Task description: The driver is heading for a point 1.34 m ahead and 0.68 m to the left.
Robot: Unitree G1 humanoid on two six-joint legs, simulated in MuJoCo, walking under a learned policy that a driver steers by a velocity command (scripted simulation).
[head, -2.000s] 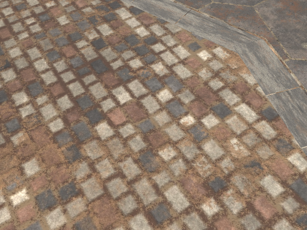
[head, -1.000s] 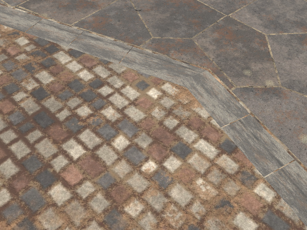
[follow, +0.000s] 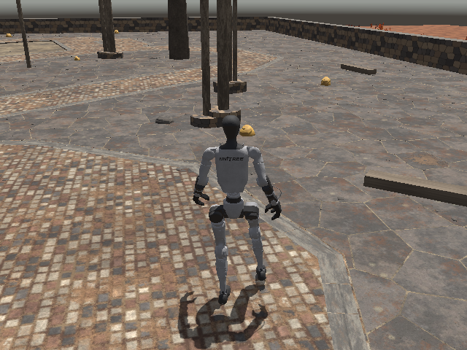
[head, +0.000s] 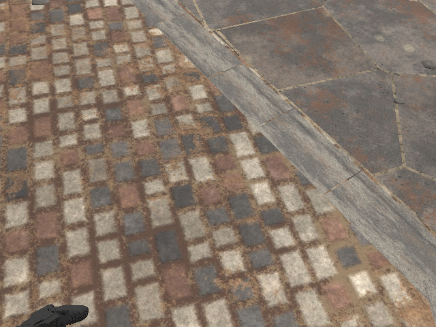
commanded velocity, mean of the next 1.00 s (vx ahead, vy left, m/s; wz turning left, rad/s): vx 0.50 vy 0.00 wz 0.60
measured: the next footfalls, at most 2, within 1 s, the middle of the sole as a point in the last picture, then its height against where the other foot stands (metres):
right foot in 0.18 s outside the picture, level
left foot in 0.68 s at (145, 318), level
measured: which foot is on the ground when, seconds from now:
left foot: down 0.00-0.18, up 0.20-0.66, down 0.68-1.00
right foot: up 0.00-0.16, down 0.18-0.68, up 0.70-1.00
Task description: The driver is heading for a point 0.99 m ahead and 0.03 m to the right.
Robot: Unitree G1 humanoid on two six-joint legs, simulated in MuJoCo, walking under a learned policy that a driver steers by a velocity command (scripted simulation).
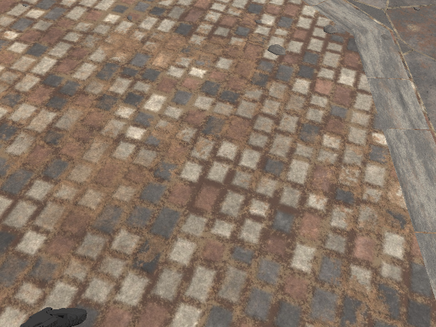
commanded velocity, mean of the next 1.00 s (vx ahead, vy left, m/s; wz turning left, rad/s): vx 0.50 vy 0.00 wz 0.09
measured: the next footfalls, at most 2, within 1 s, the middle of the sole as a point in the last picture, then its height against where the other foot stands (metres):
right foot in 0.18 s outside the picture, level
left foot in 0.68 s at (154, 310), level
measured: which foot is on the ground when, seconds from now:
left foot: down 0.00-0.18, up 0.20-0.66, down 0.68-1.00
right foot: up 0.00-0.16, down 0.18-0.68, up 0.70-1.00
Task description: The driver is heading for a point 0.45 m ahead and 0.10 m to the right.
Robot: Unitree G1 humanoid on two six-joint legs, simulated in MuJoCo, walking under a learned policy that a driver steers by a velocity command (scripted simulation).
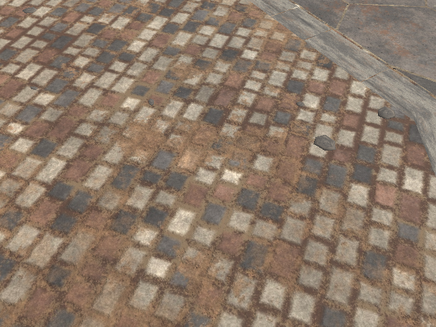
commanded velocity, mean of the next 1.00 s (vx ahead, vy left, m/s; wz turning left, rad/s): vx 0.29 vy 0.00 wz -0.31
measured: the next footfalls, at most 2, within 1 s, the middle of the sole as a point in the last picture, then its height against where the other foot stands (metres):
right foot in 0.20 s outside the picture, level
left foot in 0.64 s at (213, 303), level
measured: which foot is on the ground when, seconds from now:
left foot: down 0.00-0.22, up 0.24-0.62, down 0.64-1.00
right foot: up 0.00-0.18, down 0.20-0.66, up 0.68-0.90, down 0.92-1.00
